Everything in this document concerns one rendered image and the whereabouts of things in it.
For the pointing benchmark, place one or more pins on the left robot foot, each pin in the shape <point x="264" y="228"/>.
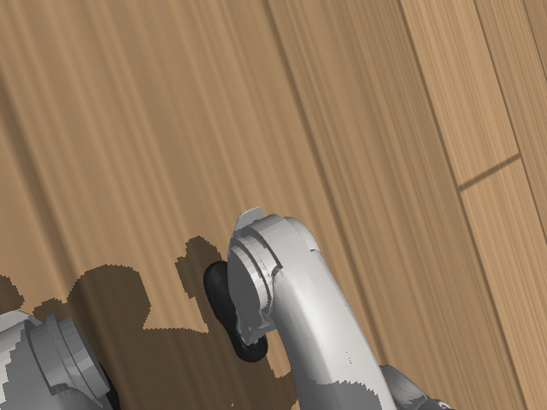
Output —
<point x="112" y="395"/>

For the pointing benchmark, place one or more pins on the right robot hand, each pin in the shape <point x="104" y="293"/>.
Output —
<point x="405" y="393"/>

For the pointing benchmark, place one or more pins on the right robot foot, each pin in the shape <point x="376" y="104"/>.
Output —
<point x="216" y="288"/>

